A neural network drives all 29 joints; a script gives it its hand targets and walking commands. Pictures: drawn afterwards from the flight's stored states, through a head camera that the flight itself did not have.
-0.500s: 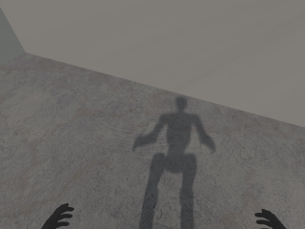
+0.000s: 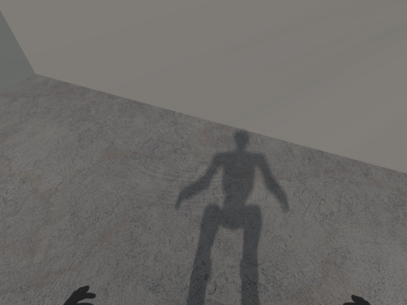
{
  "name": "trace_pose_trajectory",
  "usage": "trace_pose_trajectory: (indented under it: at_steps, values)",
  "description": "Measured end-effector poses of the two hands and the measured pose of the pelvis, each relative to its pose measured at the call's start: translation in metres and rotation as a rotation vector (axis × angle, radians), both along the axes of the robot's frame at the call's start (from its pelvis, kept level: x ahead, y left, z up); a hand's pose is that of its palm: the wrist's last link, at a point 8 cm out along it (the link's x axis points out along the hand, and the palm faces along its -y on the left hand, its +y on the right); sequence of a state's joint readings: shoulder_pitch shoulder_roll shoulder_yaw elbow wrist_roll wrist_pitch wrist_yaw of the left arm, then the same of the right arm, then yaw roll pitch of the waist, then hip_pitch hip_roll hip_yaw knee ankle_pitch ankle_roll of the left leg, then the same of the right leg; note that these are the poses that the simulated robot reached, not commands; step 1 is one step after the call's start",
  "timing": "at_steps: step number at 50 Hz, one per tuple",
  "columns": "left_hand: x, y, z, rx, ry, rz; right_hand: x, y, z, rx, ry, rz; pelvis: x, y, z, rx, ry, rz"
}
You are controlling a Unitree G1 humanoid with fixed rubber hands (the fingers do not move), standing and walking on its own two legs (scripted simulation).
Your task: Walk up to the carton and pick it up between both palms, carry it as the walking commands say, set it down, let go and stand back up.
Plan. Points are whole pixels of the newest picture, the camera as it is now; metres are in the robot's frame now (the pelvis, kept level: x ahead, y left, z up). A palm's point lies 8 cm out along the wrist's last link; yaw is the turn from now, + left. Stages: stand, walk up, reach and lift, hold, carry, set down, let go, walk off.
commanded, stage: stand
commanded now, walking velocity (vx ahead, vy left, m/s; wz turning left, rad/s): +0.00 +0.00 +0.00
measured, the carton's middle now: out of the picture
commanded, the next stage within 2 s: walk up in 0.60 s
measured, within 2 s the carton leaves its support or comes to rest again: neither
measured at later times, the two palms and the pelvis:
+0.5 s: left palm out of the picture +0.10 +0.31 -0.09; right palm out of the picture +0.10 -0.31 -0.09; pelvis +0.00 +0.00 +0.01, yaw +0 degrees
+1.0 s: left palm out of the picture +0.11 +0.25 -0.12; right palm out of the picture +0.05 -0.33 -0.13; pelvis -0.01 -0.03 -0.01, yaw -9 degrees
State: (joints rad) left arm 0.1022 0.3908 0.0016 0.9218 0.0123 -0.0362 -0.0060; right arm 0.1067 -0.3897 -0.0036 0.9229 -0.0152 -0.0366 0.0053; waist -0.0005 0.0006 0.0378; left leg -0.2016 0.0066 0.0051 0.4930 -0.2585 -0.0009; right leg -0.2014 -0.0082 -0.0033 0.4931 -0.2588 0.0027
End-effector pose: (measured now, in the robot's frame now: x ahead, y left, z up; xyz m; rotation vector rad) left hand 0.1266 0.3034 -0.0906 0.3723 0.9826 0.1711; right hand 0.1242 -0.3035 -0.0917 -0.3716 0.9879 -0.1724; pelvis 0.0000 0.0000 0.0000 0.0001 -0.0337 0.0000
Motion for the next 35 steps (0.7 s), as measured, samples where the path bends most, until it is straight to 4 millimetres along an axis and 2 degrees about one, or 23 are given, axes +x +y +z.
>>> trace_pose_trajectory:
  at_steps: [21,35]
  values:
    - [-0.022,0.006,-0.002,0.009,0.091,0.035,-0.024,-0.007,-0.002,-0.005,0.092,-0.047,-0.003,0.0,0.008,0.001,-0.007,-0.003]
    - [-0.026,0.007,-0.003,0.012,0.115,0.045,-0.028,-0.009,-0.003,-0.008,0.115,-0.058,-0.001,-0.001,0.009,0.001,-0.003,-0.003]
